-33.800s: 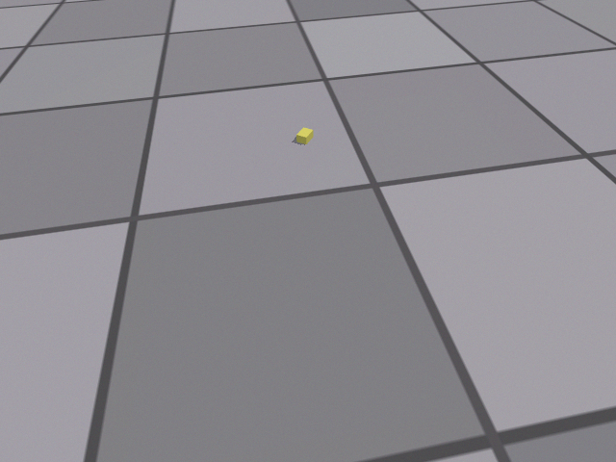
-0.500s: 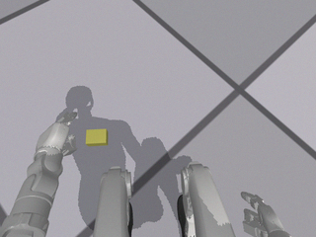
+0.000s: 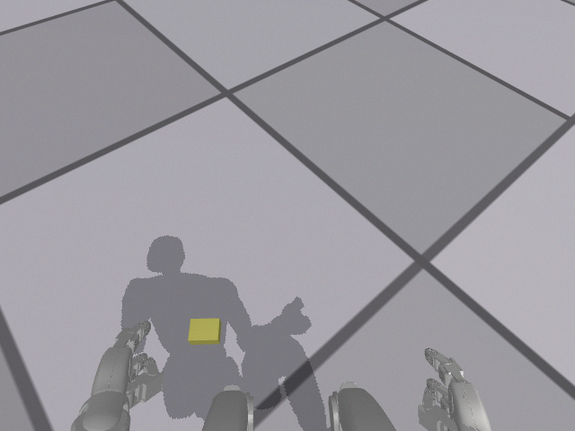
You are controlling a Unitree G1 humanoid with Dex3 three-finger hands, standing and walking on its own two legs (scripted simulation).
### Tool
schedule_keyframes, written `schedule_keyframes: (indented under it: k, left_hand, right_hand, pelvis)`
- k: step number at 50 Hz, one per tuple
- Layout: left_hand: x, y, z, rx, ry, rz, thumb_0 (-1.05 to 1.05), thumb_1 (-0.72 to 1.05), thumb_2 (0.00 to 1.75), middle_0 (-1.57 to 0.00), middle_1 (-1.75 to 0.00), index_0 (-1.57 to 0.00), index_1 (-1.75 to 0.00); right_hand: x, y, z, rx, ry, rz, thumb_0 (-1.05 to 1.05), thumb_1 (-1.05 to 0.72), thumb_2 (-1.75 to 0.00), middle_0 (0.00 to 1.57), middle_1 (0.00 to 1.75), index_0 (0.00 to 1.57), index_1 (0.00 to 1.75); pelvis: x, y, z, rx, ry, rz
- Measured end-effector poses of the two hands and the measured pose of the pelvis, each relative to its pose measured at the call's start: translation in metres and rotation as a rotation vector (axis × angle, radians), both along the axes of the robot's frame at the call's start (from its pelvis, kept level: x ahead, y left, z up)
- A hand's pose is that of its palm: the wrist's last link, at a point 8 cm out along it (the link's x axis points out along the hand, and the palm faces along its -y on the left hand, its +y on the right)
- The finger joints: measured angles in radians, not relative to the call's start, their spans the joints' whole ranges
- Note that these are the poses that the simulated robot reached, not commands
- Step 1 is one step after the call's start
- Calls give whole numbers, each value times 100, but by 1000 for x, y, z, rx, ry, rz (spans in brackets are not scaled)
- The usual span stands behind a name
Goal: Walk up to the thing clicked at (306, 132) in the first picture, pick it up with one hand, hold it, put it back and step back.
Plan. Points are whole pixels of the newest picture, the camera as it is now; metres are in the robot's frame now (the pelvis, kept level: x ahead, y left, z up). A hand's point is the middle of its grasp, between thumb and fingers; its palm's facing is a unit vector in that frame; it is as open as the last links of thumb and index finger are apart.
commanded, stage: home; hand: left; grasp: from above
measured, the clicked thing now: (205, 331) +0.45 +0.23 -0.62
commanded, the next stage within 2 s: none
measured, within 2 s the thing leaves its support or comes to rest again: neither
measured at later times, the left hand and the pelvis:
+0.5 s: hand (133, 404) +0.19 +0.18 +0.02, palm faces +0.08 -0.98 -0.20, open 7.4 cm; pelvis +0.04 +0.00 +0.07, yaw +1 degrees
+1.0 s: hand (137, 405) +0.19 +0.18 +0.02, palm faces +0.07 -0.98 -0.20, open 7.4 cm; pelvis +0.03 +0.00 +0.07, yaw +1 degrees
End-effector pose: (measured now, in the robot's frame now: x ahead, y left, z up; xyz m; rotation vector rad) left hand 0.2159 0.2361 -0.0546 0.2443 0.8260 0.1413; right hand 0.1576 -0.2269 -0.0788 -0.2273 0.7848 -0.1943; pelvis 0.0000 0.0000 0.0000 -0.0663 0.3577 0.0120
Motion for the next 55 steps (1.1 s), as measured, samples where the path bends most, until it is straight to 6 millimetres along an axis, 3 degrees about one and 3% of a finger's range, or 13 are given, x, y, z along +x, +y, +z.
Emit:
schedule_keyframes:
  k: [6,11,17,23,29,47,55]
  left_hand:
    - [-10,-3,48,-49,-1,41,2,90,90,-21,-30,-20,-30]
    - [-22,-5,83,-57,-19,43,2,90,90,-20,-30,-20,-30]
    - [-34,-5,106,-59,-32,41,1,90,90,-20,-30,-20,-30]
    - [-42,-5,107,-67,-24,48,2,90,90,-20,-30,-20,-30]
    - [-46,-7,104,-75,-17,55,2,90,90,-20,-30,-20,-30]
    - [-45,-10,105,-64,-22,37,2,90,90,-20,-30,-20,-30]
    - [-44,-10,105,-69,-21,35,2,90,90,-20,-30,-20,-30]
  right_hand:
    - [-6,-7,40,-28,-27,-49,1,-91,-90,21,30,21,29]
    - [0,-13,68,-48,-83,-68,1,-91,-90,21,30,21,29]
    - [20,-14,89,-56,-175,-55,1,-91,-90,21,30,20,29]
    - [38,-11,100,-53,-244,-11,1,-91,-90,21,30,20,29]
    - [44,-8,103,-53,-265,24,1,-90,-90,21,30,21,29]
    - [19,-14,90,-54,-201,-9,1,-90,-90,21,30,21,30]
    - [19,-15,90,-57,-202,-16,1,-90,-90,21,30,21,30]
  pelvis:
    - [18,0,35,5,-67,4]
    - [30,0,56,8,-117,7]
    - [37,1,68,14,-158,11]
    - [37,-1,71,19,-182,18]
    - [34,-3,70,22,-191,24]
    - [30,-4,70,23,-194,16]
    - [31,-4,69,23,-189,14]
